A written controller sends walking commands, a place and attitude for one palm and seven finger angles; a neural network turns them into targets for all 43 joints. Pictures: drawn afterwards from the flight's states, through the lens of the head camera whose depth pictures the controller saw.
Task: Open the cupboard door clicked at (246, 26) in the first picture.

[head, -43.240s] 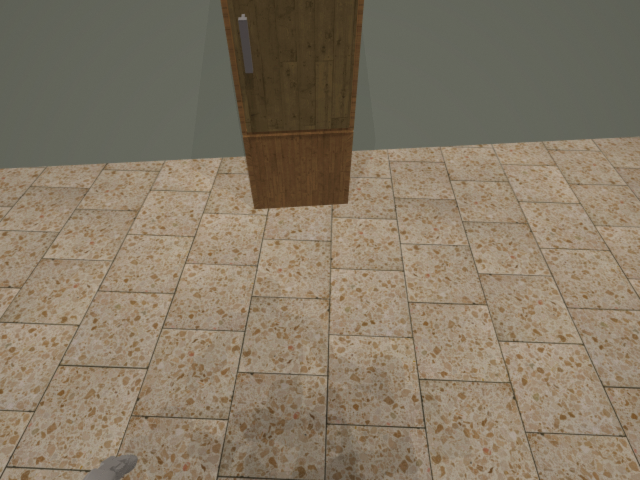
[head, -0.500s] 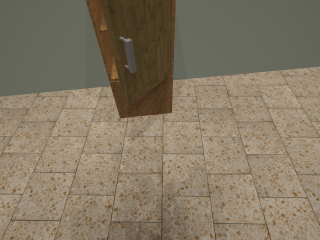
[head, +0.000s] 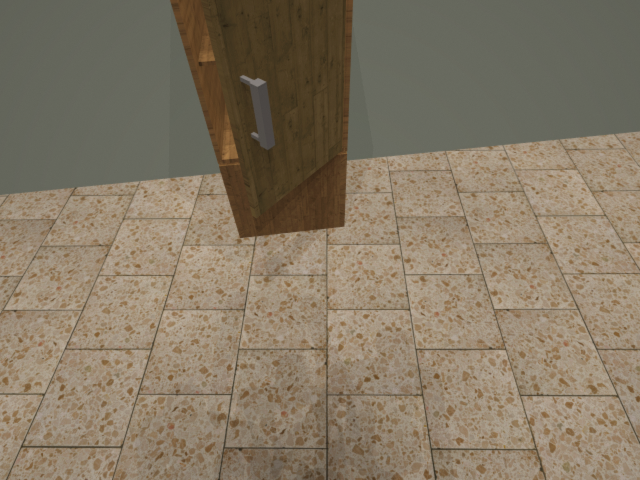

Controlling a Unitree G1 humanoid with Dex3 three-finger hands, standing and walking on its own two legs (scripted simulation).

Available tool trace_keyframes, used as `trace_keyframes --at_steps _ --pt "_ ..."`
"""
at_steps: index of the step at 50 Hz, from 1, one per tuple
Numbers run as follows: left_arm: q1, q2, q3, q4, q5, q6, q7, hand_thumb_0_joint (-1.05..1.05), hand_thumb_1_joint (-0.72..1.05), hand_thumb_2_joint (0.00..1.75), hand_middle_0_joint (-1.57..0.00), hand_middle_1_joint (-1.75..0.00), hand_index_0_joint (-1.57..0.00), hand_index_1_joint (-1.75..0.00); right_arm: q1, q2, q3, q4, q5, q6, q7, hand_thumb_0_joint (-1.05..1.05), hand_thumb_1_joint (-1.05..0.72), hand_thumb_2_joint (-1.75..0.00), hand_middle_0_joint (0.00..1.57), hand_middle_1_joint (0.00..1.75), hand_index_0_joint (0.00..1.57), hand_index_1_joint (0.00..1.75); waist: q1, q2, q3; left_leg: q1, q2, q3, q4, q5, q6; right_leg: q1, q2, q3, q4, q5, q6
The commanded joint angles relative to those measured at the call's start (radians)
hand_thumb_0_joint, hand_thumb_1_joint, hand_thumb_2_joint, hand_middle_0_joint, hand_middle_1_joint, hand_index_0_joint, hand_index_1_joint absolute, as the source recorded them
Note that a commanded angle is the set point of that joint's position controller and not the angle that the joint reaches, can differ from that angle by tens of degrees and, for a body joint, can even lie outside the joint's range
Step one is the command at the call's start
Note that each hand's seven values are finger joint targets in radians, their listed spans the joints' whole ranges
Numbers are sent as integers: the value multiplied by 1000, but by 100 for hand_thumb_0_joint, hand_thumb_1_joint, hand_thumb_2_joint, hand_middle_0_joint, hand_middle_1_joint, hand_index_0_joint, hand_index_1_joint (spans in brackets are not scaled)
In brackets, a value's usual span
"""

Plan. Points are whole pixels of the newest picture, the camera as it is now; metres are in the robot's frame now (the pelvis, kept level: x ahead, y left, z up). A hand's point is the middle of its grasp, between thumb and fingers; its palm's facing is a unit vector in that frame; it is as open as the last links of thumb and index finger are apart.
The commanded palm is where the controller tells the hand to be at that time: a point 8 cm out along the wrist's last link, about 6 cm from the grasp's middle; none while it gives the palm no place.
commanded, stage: walk to a spot facing it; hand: left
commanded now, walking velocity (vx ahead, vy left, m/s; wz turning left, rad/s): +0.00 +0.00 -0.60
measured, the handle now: (256, 112) +0.83 +0.18 -0.02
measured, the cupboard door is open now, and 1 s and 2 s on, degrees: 42 42 42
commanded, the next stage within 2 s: none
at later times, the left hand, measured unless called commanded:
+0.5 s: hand out of the picture +0.10 +0.18 -0.17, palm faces -0.18 -0.94 -0.29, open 7.4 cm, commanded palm none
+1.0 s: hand (256, 463) +0.17 +0.11 -0.18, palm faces -0.43 -0.88 -0.19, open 7.4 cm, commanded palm none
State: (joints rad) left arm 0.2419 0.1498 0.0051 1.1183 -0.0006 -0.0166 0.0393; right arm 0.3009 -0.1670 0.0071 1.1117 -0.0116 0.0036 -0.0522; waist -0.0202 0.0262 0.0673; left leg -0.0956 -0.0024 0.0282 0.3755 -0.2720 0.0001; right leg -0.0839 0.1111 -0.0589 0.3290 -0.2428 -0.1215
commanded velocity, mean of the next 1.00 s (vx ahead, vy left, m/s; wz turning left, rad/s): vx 0.07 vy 0.00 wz -0.60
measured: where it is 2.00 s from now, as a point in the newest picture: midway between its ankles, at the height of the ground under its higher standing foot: (455, 461)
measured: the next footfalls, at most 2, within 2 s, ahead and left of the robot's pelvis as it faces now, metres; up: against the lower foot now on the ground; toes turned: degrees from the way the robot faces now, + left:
right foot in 0.52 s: +0.00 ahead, -0.14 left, +0.00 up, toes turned -14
left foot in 0.90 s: +0.07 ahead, +0.08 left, +0.00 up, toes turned -24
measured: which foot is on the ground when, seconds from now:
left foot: down 0.00-0.52, up 0.54-0.88, down 0.90-1.00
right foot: down 0.00-0.30, up 0.32-0.50, down 0.52-0.90, up 0.92-1.00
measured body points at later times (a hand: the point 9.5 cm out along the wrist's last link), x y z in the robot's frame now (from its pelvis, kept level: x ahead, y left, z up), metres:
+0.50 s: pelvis -0.02 -0.02 -0.02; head +0.04 -0.06 +0.43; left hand +0.11 +0.22 -0.15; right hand -0.05 -0.26 -0.19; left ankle -0.04 +0.12 -0.74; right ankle -0.04 -0.12 -0.73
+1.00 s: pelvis +0.02 -0.04 -0.01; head +0.08 -0.05 +0.44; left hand +0.20 +0.16 -0.16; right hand +0.00 -0.31 -0.13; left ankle +0.03 +0.09 -0.74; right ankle -0.05 -0.13 -0.69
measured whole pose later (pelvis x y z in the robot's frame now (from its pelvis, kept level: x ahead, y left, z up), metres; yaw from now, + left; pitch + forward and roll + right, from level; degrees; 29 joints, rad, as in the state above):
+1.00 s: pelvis +0.02 -0.04 -0.01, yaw -27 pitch +3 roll -1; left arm 0.18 0.24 0.09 0.91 0.04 0.06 -0.05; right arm 0.17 -0.21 -0.01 0.85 -0.03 -0.01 -0.03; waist 0.02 -0.03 0.08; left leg -0.22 0.05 0.04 0.51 -0.34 -0.01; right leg -0.47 0.07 0.04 0.95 -0.45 0.01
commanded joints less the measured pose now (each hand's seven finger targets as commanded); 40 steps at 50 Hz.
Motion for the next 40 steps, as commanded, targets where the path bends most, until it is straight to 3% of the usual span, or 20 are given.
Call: trace_keyframes --at_steps 1,3,6,11,13,14,15,16,18,22,24,25,26,27,28,29,31,33,38,40 --pt "72 136 30 -28 -1 -12 9 0 90 90 -20 -30 -20 -30 101 -100 -21 -13 -2 -5 -10 0 -90 -90 20 30 20 30 4 -32 1 -34 94 -72 -27 202 31 20 -216 188 -32 415 103" --pt "75 119 33 -34 2 1 10 0 90 90 -20 -30 -20 -30 118 -76 -20 -13 -1 5 -15 0 -90 -90 20 30 20 30 0 -36 -15 -32 101 -49 6 204 23 12 -215 199 -1 480 101" --pt "56 148 55 -59 8 18 3 0 90 90 -20 -30 -20 -30 108 -104 -38 -31 -1 18 -22 0 -90 -90 20 30 20 30 -4 -43 -22 -51 118 -23 49 169 17 -16 -221 233 46 511 77" --pt "5 163 77 -125 16 40 -14 0 90 90 -20 -30 -20 -30 74 -137 -62 -84 -5 27 -27 0 -90 -90 20 30 20 30 -13 11 -17 -37 174 -49 65 115 38 -166 -186 264 130 370 48" --pt "-20 142 80 -157 18 45 -23 0 90 90 -20 -30 -20 -30 71 -167 -73 -103 -11 24 -28 0 -90 -90 20 30 20 30 -16 86 -17 10 270 -141 0 143 93 -276 -111 203 263 211 70" --pt "-41 134 80 -176 18 50 -29 0 90 90 -20 -30 -20 -30 76 -188 -79 -106 -14 17 -27 0 -90 -90 20 30 20 30 -19 160 -19 33 366 -221 -63 228 153 -342 -74 150 415 -58 84" --pt "-67 135 86 -196 25 56 -34 0 90 90 -20 -30 -20 -30 71 -198 -81 -110 -19 10 -27 0 -90 -90 20 30 20 30 -17 173 -1 44 438 -249 -98 337 208 -414 -73 107 596 -269 99" --pt "-77 143 96 -209 30 61 -39 0 90 90 -20 -30 -20 -30 67 -196 -76 -118 -21 4 -28 0 -90 -90 20 30 20 30 -8 127 -3 41 449 -232 -85 425 220 -439 -90 125 687 -307 108" --pt "-83 133 100 -224 31 67 -49 0 90 90 -20 -30 -20 -30 8 -197 -77 -148 -23 -4 -30 0 -90 -90 20 30 20 30 19 50 -18 28 429 -144 -38 494 198 -437 -131 126 697 -286 115" --pt "-55 114 92 -234 27 63 -64 0 90 90 -20 -30 -20 -30 -57 -243 -90 -174 -31 5 -13 0 -90 -90 20 30 20 30 33 105 -39 -26 343 28 86 489 106 -258 -119 4 420 -197 115" --pt "38 144 103 -212 29 54 -64 0 90 90 -20 -30 -20 -30 -79 -252 -100 -189 -21 12 -4 0 -90 -90 20 30 20 30 79 32 -69 -121 284 106 278 375 44 -77 -93 -22 200 52 107" --pt "89 228 117 -197 37 41 -53 0 90 90 -20 -30 -20 -30 -80 -206 -97 -213 -7 15 3 0 -90 -90 20 30 20 30 96 -191 -87 -264 181 172 494 97 -19 35 -230 192 70 320 53" --pt "126 323 134 -198 35 35 -38 0 90 90 -20 -30 -20 -30 -134 -151 -87 -267 1 18 8 0 -90 -90 20 30 20 30 122 -393 -107 -437 47 122 742 -392 -59 63 -464 552 27 638 -83" --pt "119 327 134 -203 25 32 -27 0 90 90 -20 -30 -20 -30 -144 -171 -88 -272 2 30 7 0 -90 -90 20 30 20 30 111 -307 -110 -460 76 -22 836 -386 -52 40 -484 546 27 547 -140" --pt "63 295 131 -224 26 37 -18 0 90 90 -20 -30 -20 -30 -168 -164 -91 -275 2 34 11 0 -90 -90 20 30 20 30 89 -164 -66 -464 108 -40 846 -316 -48 -29 -447 501 31 424 -138" --pt "-8 288 127 -250 35 43 -14 0 90 90 -20 -30 -20 -30 -175 -149 -85 -275 2 31 11 0 -90 -90 20 30 20 30 59 -191 -67 -467 115 -48 823 -283 -53 -64 -401 485 52 371 -126" --pt "-58 268 120 -276 38 38 -11 0 90 90 -20 -30 -20 -30 -177 -144 -80 -279 0 32 14 0 -90 -90 20 30 20 30 40 -156 -69 -415 102 -45 755 -237 -61 -110 -362 437 61 404 -108" --pt "-42 278 120 -276 39 33 -11 0 90 90 -20 -30 -20 -30 -173 -125 -77 -280 4 30 20 0 -90 -90 20 30 20 30 42 -105 -124 -373 73 -30 644 -204 -66 -66 -327 420 79 451 -95" --pt "-18 282 125 -274 37 36 -19 0 90 90 -20 -30 -20 -30 -195 -128 -76 -309 11 21 16 0 -90 -90 20 30 20 30 54 -146 -154 -337 34 -30 465 -174 -63 -13 -294 454 96 507 -85" --pt "-19 276 127 -278 34 37 -23 0 90 90 -20 -30 -20 -30 -183 -135 -74 -320 10 15 13 0 -90 -90 20 30 20 30 46 -158 -165 -307 26 -33 384 -162 -60 -7 -281 473 88 438 -74"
